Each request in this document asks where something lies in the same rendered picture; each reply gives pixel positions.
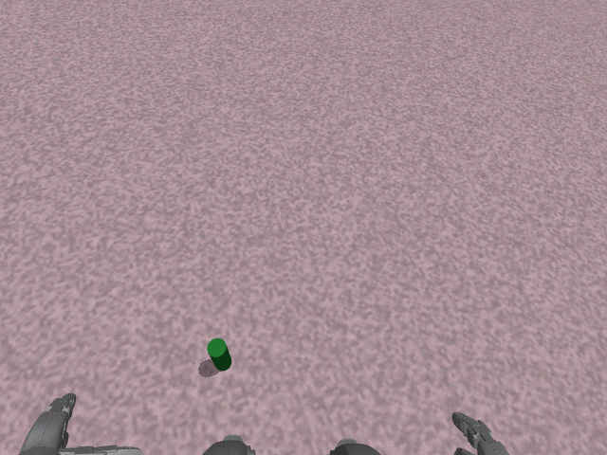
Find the can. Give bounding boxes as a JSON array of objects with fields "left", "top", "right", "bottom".
[{"left": 207, "top": 338, "right": 231, "bottom": 371}]

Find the right robot hand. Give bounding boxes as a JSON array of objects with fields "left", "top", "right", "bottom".
[{"left": 452, "top": 412, "right": 509, "bottom": 455}]

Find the left robot hand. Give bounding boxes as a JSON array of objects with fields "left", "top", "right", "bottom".
[{"left": 20, "top": 393, "right": 142, "bottom": 455}]

